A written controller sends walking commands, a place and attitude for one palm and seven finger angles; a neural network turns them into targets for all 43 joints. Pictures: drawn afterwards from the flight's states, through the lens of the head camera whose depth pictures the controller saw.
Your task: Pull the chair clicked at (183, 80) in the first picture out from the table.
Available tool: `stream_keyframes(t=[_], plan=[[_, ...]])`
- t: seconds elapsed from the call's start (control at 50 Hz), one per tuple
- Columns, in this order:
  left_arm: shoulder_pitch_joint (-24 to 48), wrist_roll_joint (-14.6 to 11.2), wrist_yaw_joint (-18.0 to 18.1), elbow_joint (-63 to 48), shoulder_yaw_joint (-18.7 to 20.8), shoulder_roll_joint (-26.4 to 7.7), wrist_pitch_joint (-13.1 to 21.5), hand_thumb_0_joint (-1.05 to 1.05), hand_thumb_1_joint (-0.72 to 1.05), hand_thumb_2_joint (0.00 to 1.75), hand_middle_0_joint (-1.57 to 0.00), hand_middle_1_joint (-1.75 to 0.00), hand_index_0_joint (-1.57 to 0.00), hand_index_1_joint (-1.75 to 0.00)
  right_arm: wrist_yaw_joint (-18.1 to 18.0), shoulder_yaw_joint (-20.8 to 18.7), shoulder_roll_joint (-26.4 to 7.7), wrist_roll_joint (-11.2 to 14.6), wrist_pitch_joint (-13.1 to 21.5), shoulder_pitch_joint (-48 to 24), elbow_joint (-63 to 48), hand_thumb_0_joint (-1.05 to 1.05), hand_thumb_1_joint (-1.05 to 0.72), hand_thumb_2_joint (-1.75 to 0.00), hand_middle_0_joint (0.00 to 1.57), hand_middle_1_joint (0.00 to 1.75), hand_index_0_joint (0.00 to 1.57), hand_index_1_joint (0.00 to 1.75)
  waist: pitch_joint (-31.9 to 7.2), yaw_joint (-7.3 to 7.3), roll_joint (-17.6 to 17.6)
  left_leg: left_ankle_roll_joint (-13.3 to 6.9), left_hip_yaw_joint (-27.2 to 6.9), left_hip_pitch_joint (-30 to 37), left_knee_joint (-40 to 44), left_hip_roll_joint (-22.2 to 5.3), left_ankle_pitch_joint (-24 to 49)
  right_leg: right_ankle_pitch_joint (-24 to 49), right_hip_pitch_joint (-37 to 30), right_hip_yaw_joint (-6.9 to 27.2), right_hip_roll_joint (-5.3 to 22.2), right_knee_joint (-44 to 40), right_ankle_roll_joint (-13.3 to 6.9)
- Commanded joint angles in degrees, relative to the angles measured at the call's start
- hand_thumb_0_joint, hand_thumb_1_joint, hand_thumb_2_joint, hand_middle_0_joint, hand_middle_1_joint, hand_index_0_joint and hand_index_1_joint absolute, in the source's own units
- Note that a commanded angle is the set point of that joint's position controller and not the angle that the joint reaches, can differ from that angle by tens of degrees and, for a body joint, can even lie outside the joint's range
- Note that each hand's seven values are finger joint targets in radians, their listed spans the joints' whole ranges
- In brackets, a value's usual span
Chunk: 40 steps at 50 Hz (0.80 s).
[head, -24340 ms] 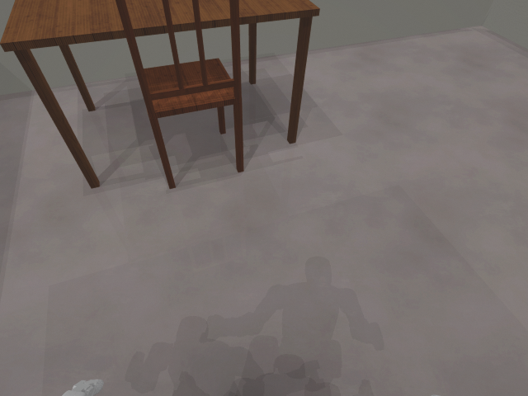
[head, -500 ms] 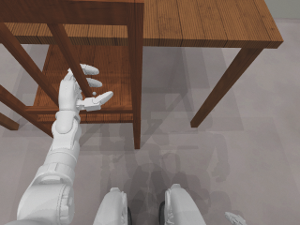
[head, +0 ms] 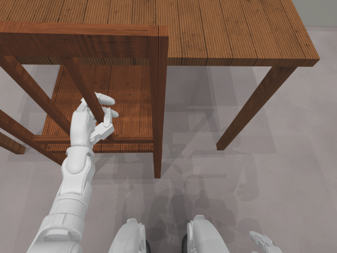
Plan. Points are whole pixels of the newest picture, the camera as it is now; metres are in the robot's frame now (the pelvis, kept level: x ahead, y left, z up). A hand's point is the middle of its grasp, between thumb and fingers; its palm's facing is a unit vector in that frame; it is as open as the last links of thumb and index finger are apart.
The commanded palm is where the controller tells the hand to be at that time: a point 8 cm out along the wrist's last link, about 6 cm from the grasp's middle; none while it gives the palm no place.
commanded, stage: hook a spindle and tug to test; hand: left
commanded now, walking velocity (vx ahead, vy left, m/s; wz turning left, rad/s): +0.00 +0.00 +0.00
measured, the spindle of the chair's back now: (50, 108) +0.43 +0.26 +0.04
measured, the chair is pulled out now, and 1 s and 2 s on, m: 0.01 0.08 0.19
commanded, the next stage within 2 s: step backward, pulling the chair out in 0.30 s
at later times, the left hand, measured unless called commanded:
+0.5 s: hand (109, 135) +0.38 +0.13 +0.01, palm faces -0.01 -0.99 -0.16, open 5.1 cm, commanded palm +0.35 +0.18 +0.01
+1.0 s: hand (112, 147) +0.34 +0.12 +0.03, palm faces -0.02 -0.99 -0.15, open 5.0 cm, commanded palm +0.32 +0.17 +0.03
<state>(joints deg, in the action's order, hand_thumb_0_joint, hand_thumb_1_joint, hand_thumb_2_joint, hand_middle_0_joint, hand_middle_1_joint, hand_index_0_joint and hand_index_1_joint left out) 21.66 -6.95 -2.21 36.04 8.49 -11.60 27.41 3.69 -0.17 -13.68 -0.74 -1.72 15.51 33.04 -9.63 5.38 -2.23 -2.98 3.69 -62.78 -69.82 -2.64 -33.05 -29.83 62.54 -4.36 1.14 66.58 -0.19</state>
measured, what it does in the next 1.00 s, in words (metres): rises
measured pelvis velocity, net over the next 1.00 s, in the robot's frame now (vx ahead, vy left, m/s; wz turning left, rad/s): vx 0.00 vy -0.01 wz -0.04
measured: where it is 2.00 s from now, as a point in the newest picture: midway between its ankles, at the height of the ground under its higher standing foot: outside the picture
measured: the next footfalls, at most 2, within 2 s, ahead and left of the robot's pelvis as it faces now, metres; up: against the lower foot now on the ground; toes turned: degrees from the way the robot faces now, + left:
none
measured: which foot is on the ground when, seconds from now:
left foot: down 0.00-1.00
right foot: down 0.00-1.00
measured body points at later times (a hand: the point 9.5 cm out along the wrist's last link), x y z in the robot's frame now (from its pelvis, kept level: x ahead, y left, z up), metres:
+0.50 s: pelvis +0.01 -0.01 +0.02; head +0.14 +0.00 +0.45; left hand +0.37 +0.18 +0.02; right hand +0.14 -0.25 -0.10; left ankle -0.01 +0.08 -0.63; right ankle +0.01 -0.12 -0.64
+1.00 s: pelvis +0.00 -0.01 +0.10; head +0.10 -0.01 +0.54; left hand +0.34 +0.17 +0.04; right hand +0.08 -0.26 -0.03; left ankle -0.01 +0.08 -0.64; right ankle +0.01 -0.12 -0.63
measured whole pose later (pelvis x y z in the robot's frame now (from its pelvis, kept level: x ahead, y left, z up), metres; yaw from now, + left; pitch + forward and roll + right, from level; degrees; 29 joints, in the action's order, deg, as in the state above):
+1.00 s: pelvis +0.00 -0.01 +0.10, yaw -2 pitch +8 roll -1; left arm 18.0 -4.2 3.8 47.2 3.0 -10.8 12.5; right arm -5.9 0.5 -13.0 1.3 -9.2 12.5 34.5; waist 4.9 4.3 -1.0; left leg -1.9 7.4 -23.0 -32.2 -2.0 -16.9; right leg -13.1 24.3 -1.0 -0.7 29.9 -0.1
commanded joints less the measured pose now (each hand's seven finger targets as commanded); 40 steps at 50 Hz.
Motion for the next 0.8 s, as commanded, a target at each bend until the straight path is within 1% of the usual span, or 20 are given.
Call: stream_keyframes(t=[0.0, 0.04, 0.1, 0.14, 0.18, 0.2, 0.36, 0.38, 0.4, 0.42, 0.44, 0.46, 0.48, 0.5, 0.54, 0.56, 0.62, 0.64, 0.7, 0.78], plan=[[8.39, -0.14, -1.26, -16.41, -3.05, -1.90, 5.54, 0.00, 0.90, 0.90, -0.50, -1.45, -0.50, -1.45, -0.39, -3.87, -8.36, 0.17, 1.89, 4.72, -4.92, 0.00, -0.90, -0.90, 0.20, 0.30, 0.20, 0.30, -26.33, 0.26, -1.83, 3.00, -7.26, 23.67, 7.16, 0.45, 37.92, 25.12, -12.74, 1.06, -2.03, -4.53, -1.30], [6.08, 0.00, -1.26, -17.81, -3.29, -1.97, 5.31, 0.00, 0.90, 0.90, -0.50, -1.45, -0.50, -1.45, -0.49, -4.02, -8.39, 0.12, 2.07, 4.63, -5.21, 0.00, -0.90, -0.90, 0.20, 0.30, 0.20, 0.30, -27.31, -0.19, -3.47, 3.11, -7.20, 24.72, 6.81, 0.43, 39.99, 26.05, -12.44, 1.11, -1.92, -4.10, -1.40], [4.36, -0.13, -1.26, -18.25, -2.80, -2.30, 4.90, 0.00, 0.90, 0.90, -0.50, -1.45, -0.50, -1.45, -0.68, -4.00, -8.20, 0.17, 2.19, 4.17, -5.13, 0.00, -0.90, -0.90, 0.20, 0.30, 0.20, 0.30, -26.37, -0.21, -0.48, 2.77, -6.79, 22.43, 6.81, 0.77, 37.88, 27.06, -14.69, 1.34, -1.77, -4.35, -1.29], [2.37, -0.14, -1.49, -19.19, -1.77, -3.66, 4.71, 0.00, 0.90, 0.90, -0.50, -1.45, -0.50, -1.45, -0.94, -3.97, -8.20, 0.21, 2.39, 3.73, -5.48, 0.00, -0.90, -0.90, 0.20, 0.30, 0.20, 0.30, -26.84, -0.88, -0.94, 2.56, -6.23, 21.24, 6.52, 1.17, 37.84, 28.58, -16.28, 1.80, -1.61, -4.06, -1.45], [1.59, -0.34, -1.67, -20.51, -2.74, -2.43, 4.61, 0.00, 0.90, 0.90, -0.50, -1.45, -0.50, -1.45, -0.97, -3.84, -7.79, 0.18, 2.59, 3.14, -5.63, 0.00, -0.90, -0.90, 0.20, 0.30, 0.20, 0.30, -26.93, -1.12, -1.71, 2.71, -6.15, 21.72, 6.69, 1.26, 37.89, 28.57, -16.48, 1.85, -1.47, -4.07, -1.41], [0.52, -0.55, -1.74, -19.76, -2.73, -2.17, 4.40, 0.00, 0.90, 0.90, -0.50, -1.45, -0.50, -1.45, -1.07, -3.90, -7.74, 0.30, 2.68, 3.05, -5.61, 0.00, -0.90, -0.90, 0.20, 0.30, 0.20, 0.30, -25.80, -0.82, 0.04, 2.56, -6.05, 21.22, 6.59, 1.16, 37.71, 28.98, -16.60, 1.80, -1.52, -4.33, -1.34], [3.28, -0.07, -1.90, -20.00, -2.87, -2.69, 4.29, 0.00, 0.90, 0.90, -0.50, -1.45, -0.50, -1.45, -1.68, -3.77, -7.82, 0.15, 3.40, 2.19, -5.27, 0.00, -0.90, -0.90, 0.20, 0.30, 0.20, 0.30, -25.81, -0.31, -0.33, 2.39, -5.99, 19.78, 5.75, 1.50, 34.53, 27.59, -15.53, 2.04, -1.27, -3.78, -1.25], [7.78, 0.03, -1.91, -19.96, -5.09, -0.86, 4.33, 0.00, 0.90, 0.90, -0.50, -1.45, -0.50, -1.45, -1.82, -3.62, -7.70, 0.09, 3.49, 1.95, -4.86, 0.00, -0.90, -0.90, 0.20, 0.30, 0.20, 0.30, -25.02, 1.01, -0.23, 2.30, -6.12, 19.35, 5.48, 1.59, 33.02, 26.84, -14.51, 1.97, -1.22, -3.83, -1.17], [17.04, 5.37, 3.64, -29.99, 3.47, -20.65, -2.39, 0.00, 0.90, 0.90, -0.50, -1.45, -0.50, -1.45, -4.34, -3.64, -7.57, 2.83, -1.27, 4.20, -9.76, 0.00, -0.90, -0.90, 0.20, 0.30, 0.20, 0.30, -38.94, -2.32, -1.33, 1.50, -3.54, 34.38, 17.06, 1.10, 28.88, 30.28, -41.35, 8.45, 3.03, -16.01, -1.80], [15.78, 5.23, 5.73, -31.13, -0.13, -14.90, -6.20, 0.00, 0.90, 0.90, -0.50, -1.45, -0.50, -1.45, -6.22, -3.57, -6.31, 3.36, -2.29, 4.03, -11.42, 0.00, -0.90, -0.90, 0.20, 0.30, 0.20, 0.30, -35.29, -0.89, -3.87, 1.35, -2.87, 36.93, 19.94, 2.07, 29.97, 38.49, -44.15, 7.80, 3.44, -18.76, -1.79], [10.88, 5.36, 6.95, -26.73, -0.74, -13.20, -9.70, 0.00, 0.90, 0.90, -0.50, -1.45, -0.50, -1.45, -7.38, -2.74, -6.32, 3.42, -3.17, 2.97, -11.22, 0.00, -0.90, -0.90, 0.20, 0.30, 0.20, 0.30, -32.35, -0.85, -4.12, 1.66, -3.93, 36.66, 21.29, 1.32, 32.63, 41.05, -41.57, 6.80, 3.61, -19.03, -1.75], [3.88, 5.70, 6.80, -18.26, -4.48, -8.59, -13.03, 0.00, 0.90, 0.90, -0.50, -1.45, -0.50, -1.45, -7.89, -1.85, -5.91, 3.49, -4.26, 0.48, -9.85, 0.00, -0.90, -0.90, 0.20, 0.30, 0.20, 0.30, -23.21, -1.07, -4.26, 2.09, -5.51, 33.33, 25.81, 0.06, 26.39, 31.79, -38.15, 5.95, 4.24, -21.48, -1.59], [2.13, 5.60, 7.22, -13.27, -6.29, -6.34, -15.18, 0.00, 0.90, 0.90, -0.50, -1.45, -0.50, -1.45, -8.63, -1.58, -6.16, 4.00, -5.21, 1.29, -8.81, 0.00, -0.90, -0.90, 0.20, 0.30, 0.20, 0.30, -18.29, -0.74, 0.96, 1.29, -5.75, 32.38, 26.63, -0.65, 26.20, 31.89, -38.30, 5.54, 3.91, -22.67, -1.05], [4.50, 5.62, 7.73, -11.19, -6.95, -6.25, -15.94, 0.00, 0.90, 0.90, -0.50, -1.45, -0.50, -1.45, -9.36, -1.41, -6.77, 4.02, -5.86, 1.87, -7.76, 0.00, -0.90, -0.90, 0.20, 0.30, 0.20, 0.30, -16.72, -0.38, 3.27, 0.99, -6.11, 33.90, 27.81, -1.61, 29.30, 35.98, -39.54, 5.43, 4.28, -23.65, -0.70], [9.78, 5.89, 8.52, -7.10, -6.21, -7.44, -16.11, 0.00, 0.90, 0.90, -0.50, -1.45, -0.50, -1.45, -10.35, -1.54, -7.39, 3.61, -6.30, 2.75, -5.64, 0.00, -0.90, -0.90, 0.20, 0.30, 0.20, 0.30, -16.84, -0.22, 4.43, 1.35, -5.06, 36.98, 29.18, -2.36, 36.81, 47.28, -43.37, 5.73, 5.63, -25.75, 0.13], [10.72, 5.92, 8.57, -4.09, -6.62, -6.83, -16.04, 0.00, 0.90, 0.90, -0.50, -1.45, -0.50, -1.45, -10.66, -1.49, -7.44, 3.49, -6.36, 2.72, -4.85, 0.00, -0.90, -0.90, 0.20, 0.30, 0.20, 0.30, -15.58, -0.23, 3.17, 1.50, -5.17, 39.07, 30.71, -3.08, 40.76, 50.20, -44.18, 5.80, 5.96, -26.75, 0.30], [12.37, 5.79, 7.85, 2.01, -7.84, -5.82, -15.15, 0.00, 0.90, 0.90, -0.50, -1.45, -0.50, -1.45, -10.96, -1.51, -7.71, 3.31, -6.52, 2.05, -3.85, 0.00, -0.90, -0.90, 0.20, 0.30, 0.20, 0.30, -12.64, -0.98, -3.15, 1.55, -7.15, 44.12, 34.33, -5.56, 46.58, 44.21, -43.95, 5.48, 5.38, -29.94, 0.19], [13.15, 6.06, 7.91, 2.35, -7.29, -6.80, -14.75, 0.00, 0.90, 0.90, -0.50, -1.45, -0.50, -1.45, -11.08, -1.77, -7.99, 3.22, -6.63, 1.90, -3.72, 0.00, -0.90, -0.90, 0.20, 0.30, 0.20, 0.30, -12.96, -1.15, -5.48, 1.54, -7.45, 46.59, 34.97, -6.08, 50.41, 44.03, -44.34, 5.38, 5.04, -30.45, -0.02], [11.89, 5.65, 7.15, 4.13, -7.93, -5.35, -13.87, 0.00, 0.90, 0.90, -0.50, -1.45, -0.50, -1.45, -10.85, -1.84, -7.47, 2.83, -6.78, 1.49, -3.96, 0.00, -0.90, -0.90, 0.20, 0.30, 0.20, 0.30, -12.89, -1.57, -6.97, 1.40, -8.84, 52.30, 36.74, -7.93, 57.38, 38.42, -44.15, 5.07, 3.71, -31.61, -0.09], [8.98, 5.63, 6.53, 2.92, -7.00, -5.72, -12.91, 0.00, 0.90, 0.90, -0.50, -1.45, -0.50, -1.45, -10.27, -1.99, -7.18, 1.91, -6.46, -0.13, -4.17, 0.00, -0.90, -0.90, 0.20, 0.30, 0.20, 0.30, -12.13, -2.52, -9.18, 1.21, -8.94, 57.57, 38.51, -9.74, 64.31, 33.46, -43.88, 5.13, 2.79, -32.47, -0.26]])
